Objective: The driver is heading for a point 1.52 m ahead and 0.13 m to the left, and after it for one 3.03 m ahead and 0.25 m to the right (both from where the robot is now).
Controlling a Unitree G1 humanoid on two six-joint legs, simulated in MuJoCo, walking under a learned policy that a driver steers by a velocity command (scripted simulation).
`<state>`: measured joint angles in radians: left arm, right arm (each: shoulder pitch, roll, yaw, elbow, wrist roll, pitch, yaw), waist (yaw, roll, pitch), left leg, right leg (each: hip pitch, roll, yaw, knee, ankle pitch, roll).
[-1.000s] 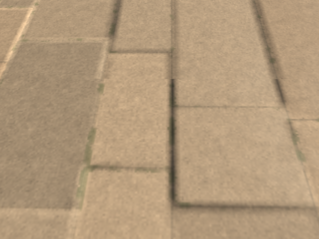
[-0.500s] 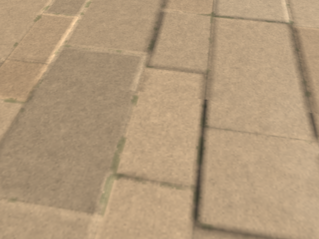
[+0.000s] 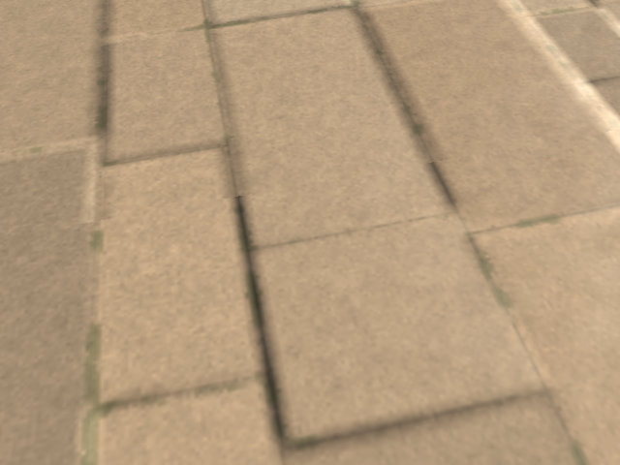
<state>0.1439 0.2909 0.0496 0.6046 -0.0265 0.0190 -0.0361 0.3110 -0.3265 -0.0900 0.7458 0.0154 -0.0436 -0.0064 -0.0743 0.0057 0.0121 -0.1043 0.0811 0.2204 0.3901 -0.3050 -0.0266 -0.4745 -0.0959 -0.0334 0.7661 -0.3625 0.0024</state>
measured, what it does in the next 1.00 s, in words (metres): walks ahead: right foot, then left foot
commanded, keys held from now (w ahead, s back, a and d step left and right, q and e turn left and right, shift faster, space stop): w+e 0.06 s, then w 0.12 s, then no key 0.04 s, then q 0.58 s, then w+q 0.20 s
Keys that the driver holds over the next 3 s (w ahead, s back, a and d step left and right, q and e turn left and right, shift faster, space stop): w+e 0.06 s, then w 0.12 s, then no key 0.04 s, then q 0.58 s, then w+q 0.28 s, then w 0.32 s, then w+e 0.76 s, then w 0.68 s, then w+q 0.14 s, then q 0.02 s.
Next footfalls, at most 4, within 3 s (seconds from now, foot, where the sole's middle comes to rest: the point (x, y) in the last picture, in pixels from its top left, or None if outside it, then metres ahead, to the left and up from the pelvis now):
0.06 right None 0.09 -0.13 -0.77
0.50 left None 0.40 0.01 -0.77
0.90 right None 0.40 -0.23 -0.77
1.40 left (272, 458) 0.50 0.10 -0.77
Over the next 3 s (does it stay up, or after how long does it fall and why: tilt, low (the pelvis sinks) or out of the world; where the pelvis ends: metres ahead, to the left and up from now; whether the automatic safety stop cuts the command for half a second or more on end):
stays up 1.31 0.04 -0.01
